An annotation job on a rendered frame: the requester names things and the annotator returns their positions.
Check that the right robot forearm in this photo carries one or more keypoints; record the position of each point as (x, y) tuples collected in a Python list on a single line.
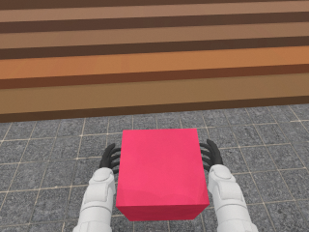
[(228, 201)]

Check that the carton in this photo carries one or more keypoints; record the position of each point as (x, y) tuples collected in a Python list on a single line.
[(161, 175)]

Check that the robot left hand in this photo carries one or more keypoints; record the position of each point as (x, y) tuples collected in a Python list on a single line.
[(107, 158)]

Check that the left robot forearm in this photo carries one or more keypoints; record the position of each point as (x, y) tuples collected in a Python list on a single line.
[(97, 204)]

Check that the robot right hand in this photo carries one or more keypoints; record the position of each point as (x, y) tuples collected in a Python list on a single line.
[(213, 154)]

